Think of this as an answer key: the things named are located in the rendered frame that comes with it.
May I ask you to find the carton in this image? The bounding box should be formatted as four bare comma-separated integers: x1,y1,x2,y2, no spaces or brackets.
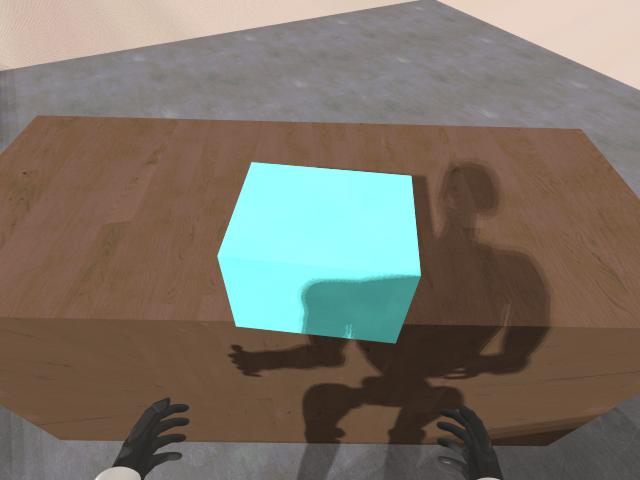
217,162,421,344

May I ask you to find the pedestal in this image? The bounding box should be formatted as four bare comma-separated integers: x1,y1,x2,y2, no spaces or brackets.
0,115,640,446

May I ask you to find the left robot hand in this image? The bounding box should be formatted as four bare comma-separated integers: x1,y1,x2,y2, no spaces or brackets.
112,397,189,480

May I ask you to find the right robot hand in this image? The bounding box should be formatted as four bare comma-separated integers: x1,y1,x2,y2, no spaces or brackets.
437,404,504,480

